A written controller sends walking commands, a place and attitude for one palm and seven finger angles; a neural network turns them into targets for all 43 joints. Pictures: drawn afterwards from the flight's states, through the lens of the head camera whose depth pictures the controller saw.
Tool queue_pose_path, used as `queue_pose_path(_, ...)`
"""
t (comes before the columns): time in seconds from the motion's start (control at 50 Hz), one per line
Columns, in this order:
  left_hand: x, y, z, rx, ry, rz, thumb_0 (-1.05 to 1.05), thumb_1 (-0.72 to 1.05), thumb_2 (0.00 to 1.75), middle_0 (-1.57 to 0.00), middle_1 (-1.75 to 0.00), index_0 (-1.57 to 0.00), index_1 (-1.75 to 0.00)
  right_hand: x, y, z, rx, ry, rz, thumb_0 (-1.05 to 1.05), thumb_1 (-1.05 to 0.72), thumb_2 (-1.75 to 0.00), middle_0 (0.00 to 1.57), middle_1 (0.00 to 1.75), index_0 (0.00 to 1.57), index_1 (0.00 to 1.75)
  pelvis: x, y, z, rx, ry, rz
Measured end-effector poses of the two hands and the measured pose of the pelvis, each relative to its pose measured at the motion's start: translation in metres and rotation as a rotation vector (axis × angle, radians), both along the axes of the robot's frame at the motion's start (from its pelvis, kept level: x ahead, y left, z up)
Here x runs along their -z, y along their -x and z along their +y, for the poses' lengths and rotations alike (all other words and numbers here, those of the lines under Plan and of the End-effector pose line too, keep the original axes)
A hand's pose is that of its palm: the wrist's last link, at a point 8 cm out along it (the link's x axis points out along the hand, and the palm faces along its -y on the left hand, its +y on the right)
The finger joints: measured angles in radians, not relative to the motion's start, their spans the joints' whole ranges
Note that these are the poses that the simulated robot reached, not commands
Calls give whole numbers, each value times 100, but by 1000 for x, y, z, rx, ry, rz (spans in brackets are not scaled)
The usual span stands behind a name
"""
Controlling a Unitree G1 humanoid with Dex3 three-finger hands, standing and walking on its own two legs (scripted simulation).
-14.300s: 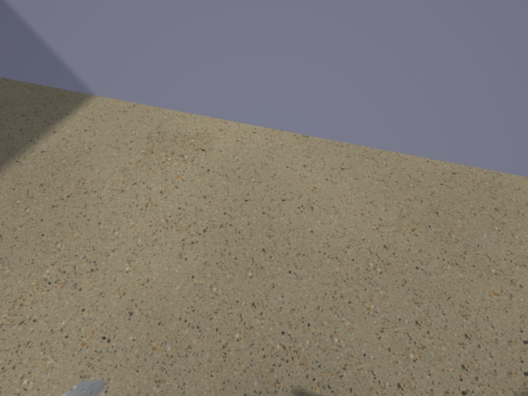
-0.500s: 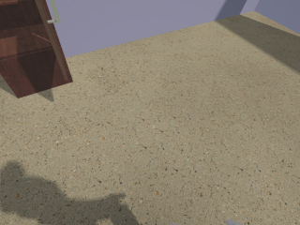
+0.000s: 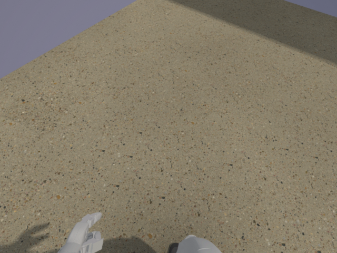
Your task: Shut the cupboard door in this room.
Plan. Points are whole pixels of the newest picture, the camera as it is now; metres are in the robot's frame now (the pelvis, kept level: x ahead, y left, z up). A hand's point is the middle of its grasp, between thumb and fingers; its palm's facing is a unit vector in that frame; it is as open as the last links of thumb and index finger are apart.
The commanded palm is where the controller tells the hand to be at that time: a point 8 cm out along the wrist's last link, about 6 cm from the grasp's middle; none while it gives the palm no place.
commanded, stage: walk around to get in front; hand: left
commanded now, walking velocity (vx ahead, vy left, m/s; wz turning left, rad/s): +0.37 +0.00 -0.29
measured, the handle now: out of the picture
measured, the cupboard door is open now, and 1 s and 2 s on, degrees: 84 84 84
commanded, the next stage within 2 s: none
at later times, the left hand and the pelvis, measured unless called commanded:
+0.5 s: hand (80, 226) +0.20 +0.24 -0.16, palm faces -0.05 -0.98 -0.19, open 7.3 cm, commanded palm none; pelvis +0.23 +0.04 +0.01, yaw -9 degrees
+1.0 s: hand (140, 109) +0.59 +0.10 -0.14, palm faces -0.25 -0.94 -0.21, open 7.3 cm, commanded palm none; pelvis +0.44 -0.05 +0.01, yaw -14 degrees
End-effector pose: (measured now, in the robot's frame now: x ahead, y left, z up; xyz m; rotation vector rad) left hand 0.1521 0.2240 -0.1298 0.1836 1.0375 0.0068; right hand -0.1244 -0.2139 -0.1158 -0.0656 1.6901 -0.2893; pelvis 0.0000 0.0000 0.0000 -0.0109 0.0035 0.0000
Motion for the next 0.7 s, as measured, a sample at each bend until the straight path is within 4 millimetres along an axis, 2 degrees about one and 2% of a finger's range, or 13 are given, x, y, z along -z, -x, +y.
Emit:
queue_pose_path(0.1,-15,-3,0,-1,-46,97,0,91,90,-20,-30,-20,-30,5,-128,-15,-45,11,-267,1,-91,-89,20,30,20,30,-17,-39,-2,49,-13,-2)
queue_pose_path(0.16,-24,-6,14,-27,-87,138,-1,93,90,-20,-30,-21,-30,1,-205,-19,-74,12,-423,0,-91,-89,20,30,20,30,-23,-63,0,70,-17,5)
queue_pose_path(0.22,-29,-10,27,-50,-107,173,0,93,90,-20,-30,-21,-30,-6,-271,-18,-111,7,-529,0,-91,-89,20,30,20,30,-26,-90,4,82,-17,8)
queue_pose_path(0.34,-23,-16,46,-117,-107,262,0,92,90,-20,-30,-20,-30,-15,-381,-6,-194,4,-624,0,-91,-89,20,30,20,30,-23,-149,18,96,-6,11)
queue_pose_path(0.4,-11,-19,54,-144,-90,338,0,91,90,-20,-30,-20,-30,-15,-430,5,-227,18,-651,0,-91,-89,20,30,20,30,-16,-184,29,105,-1,10)
queue_pose_path(0.44,0,-25,60,-144,-78,399,0,91,90,-20,-30,-20,-30,-13,-456,11,-233,40,-680,0,-91,-89,20,30,20,30,-9,-207,37,125,-3,3)
queue_pose_path(0.48,4,-38,62,-124,-69,442,0,91,90,-20,-30,-20,-30,-15,-465,16,-216,53,-688,0,-91,-89,20,30,20,30,-9,-224,42,152,-10,-11)
queue_pose_path(0.54,0,-78,61,-81,-54,444,1,91,90,-20,-30,-20,-30,-17,-456,20,-150,65,-639,0,-91,-89,20,30,20,30,-16,-249,46,174,-8,-21)
queue_pose_path(0.6,-6,-131,56,-40,-43,388,1,91,90,-19,-30,-20,-30,-15,-432,23,-71,68,-533,0,-92,-89,20,30,21,30,-24,-273,46,189,-8,-18)
queue_pose_path(0.7,-13,-227,35,20,-33,275,1,91,90,-19,-30,-20,-30,-13,-385,16,42,78,-333,-1,-94,-89,20,30,21,30,-29,-314,36,209,-20,-8)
